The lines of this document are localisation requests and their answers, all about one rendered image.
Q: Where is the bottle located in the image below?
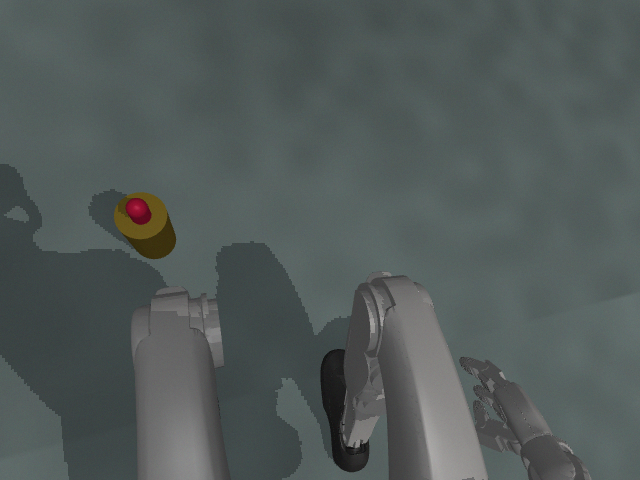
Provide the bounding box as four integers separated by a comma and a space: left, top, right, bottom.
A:
114, 192, 176, 259

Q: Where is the right robot arm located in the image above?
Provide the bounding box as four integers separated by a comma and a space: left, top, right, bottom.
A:
520, 435, 592, 480

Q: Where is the right robot hand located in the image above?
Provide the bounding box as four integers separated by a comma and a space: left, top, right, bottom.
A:
459, 357, 554, 456

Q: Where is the right robot foot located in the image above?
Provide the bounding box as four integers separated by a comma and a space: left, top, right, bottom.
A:
320, 349, 369, 472

